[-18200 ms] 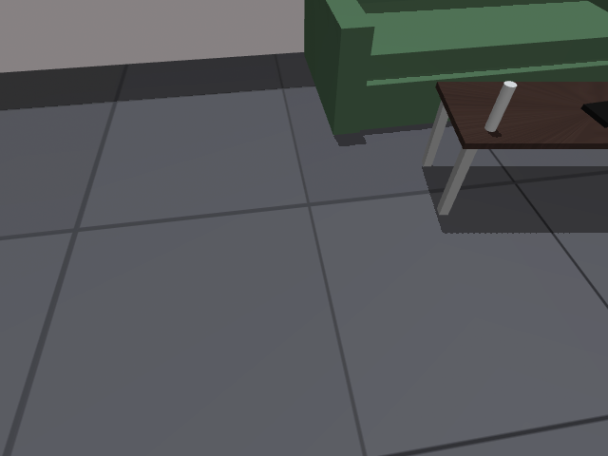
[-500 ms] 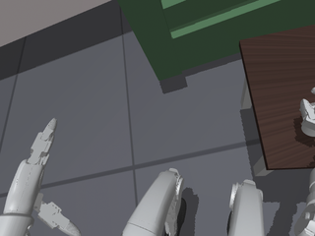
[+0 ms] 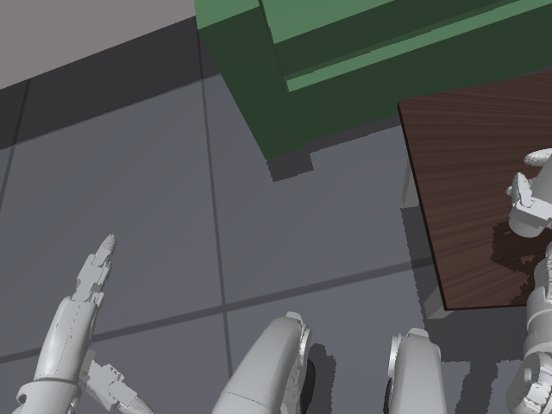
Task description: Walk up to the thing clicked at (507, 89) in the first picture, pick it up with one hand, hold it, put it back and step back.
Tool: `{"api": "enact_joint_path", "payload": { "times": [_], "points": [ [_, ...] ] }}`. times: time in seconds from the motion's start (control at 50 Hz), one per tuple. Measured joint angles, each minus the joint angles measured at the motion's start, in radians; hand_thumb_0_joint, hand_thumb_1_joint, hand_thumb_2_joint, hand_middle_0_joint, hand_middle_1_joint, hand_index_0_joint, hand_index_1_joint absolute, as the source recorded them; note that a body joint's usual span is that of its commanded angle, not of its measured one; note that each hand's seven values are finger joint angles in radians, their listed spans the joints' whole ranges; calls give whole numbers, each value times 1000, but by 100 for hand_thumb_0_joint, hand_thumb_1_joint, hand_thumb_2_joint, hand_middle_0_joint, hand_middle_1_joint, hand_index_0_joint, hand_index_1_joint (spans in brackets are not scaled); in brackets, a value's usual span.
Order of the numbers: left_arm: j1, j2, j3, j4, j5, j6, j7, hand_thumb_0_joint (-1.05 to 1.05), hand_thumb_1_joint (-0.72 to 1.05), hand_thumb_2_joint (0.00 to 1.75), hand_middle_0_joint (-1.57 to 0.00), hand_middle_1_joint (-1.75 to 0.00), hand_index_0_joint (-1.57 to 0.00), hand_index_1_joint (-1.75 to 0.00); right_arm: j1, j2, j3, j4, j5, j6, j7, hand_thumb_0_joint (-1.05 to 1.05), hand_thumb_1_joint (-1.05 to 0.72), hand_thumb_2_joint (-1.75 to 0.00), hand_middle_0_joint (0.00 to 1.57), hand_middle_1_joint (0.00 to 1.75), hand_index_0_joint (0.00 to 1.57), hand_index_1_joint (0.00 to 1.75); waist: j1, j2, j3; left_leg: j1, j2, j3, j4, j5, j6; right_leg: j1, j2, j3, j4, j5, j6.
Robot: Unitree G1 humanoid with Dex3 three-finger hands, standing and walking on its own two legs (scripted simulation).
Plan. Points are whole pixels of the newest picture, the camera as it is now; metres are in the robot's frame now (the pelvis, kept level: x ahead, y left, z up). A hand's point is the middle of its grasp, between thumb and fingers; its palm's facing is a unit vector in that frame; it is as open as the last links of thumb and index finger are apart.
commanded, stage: settle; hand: right
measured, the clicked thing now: out of the picture +0.45 -0.26 -0.03
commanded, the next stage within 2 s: lift in 0.36 s
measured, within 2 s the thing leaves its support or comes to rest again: neither
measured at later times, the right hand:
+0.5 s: hand (542, 183) +0.45 -0.24 -0.02, palm faces +0.30 +0.95 +0.00, open 5.8 cm
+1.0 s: hand out of the picture +0.42 -0.23 +0.06, palm faces +0.29 +0.96 -0.01, open 5.8 cm
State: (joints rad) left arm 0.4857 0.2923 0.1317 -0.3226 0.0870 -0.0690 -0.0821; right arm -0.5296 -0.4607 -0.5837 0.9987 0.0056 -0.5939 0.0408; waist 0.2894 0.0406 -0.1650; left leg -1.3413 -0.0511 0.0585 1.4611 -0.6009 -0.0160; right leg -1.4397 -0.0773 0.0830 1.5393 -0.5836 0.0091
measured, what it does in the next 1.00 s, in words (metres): rises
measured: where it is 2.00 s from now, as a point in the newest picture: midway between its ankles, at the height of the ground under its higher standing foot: outside the picture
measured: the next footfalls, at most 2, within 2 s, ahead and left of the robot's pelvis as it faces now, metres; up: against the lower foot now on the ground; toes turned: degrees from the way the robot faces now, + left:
none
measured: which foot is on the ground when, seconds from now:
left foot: down 0.00-1.00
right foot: down 0.00-1.00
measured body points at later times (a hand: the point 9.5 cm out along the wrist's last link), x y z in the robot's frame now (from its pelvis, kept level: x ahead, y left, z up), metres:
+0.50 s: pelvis +0.01 +0.00 +0.02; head +0.15 -0.08 +0.44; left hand +0.18 +0.25 +0.10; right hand +0.43 -0.29 -0.01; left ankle +0.04 +0.13 -0.56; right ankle +0.06 -0.12 -0.56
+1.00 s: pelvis +0.02 +0.00 +0.06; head +0.12 -0.06 +0.50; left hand +0.19 +0.25 +0.10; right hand +0.40 -0.28 +0.06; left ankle +0.04 +0.13 -0.56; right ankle +0.06 -0.12 -0.56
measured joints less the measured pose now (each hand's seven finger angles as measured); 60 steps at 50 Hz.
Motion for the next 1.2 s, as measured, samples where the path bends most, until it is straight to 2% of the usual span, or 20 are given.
{"api": "enact_joint_path", "payload": {
  "times": [0.46,0.7,0.86,1.06,1.2],
  "points": [
    [-13,-20,-28,56,4,21,1,-1,-56,8,-7,-5,-6,-7,16,33,33,-10,-1,7,-17,-2,-13,-117,112,112,94,111,-20,-1,-3,82,3,-3,-76,17,0,82,3,-5,-74,16,0],
    [-9,-21,-14,88,0,28,6,-1,-55,7,-7,-5,-6,-7,48,65,59,-56,9,21,-20,-2,-13,-117,112,112,93,112,-40,-2,-3,136,7,-11,-120,27,-2,139,6,-15,-121,26,-2],
    [-8,-46,-40,137,-4,48,8,-1,-55,6,-7,-5,-6,-7,107,122,107,-146,20,47,-32,-2,-13,-117,112,112,93,112,-72,-10,-4,206,13,-19,-168,36,-3,213,11,-25,-175,37,-3],
    [-2,-45,-37,212,-25,76,36,-1,-56,7,-7,-5,-6,-7,190,200,193,-271,43,91,-60,-2,-13,-117,111,112,93,112,-128,-17,4,347,25,-35,-270,59,-5,363,21,-46,-290,64,-5],
    [-15,-52,-36,259,-38,88,48,-1,-55,7,-7,-5,-5,-6,246,239,234,-348,60,121,-73,-2,-14,-117,111,112,93,112,-158,-21,21,427,34,-46,-328,73,-6,452,29,-60,-360,82,-6]
  ]
}}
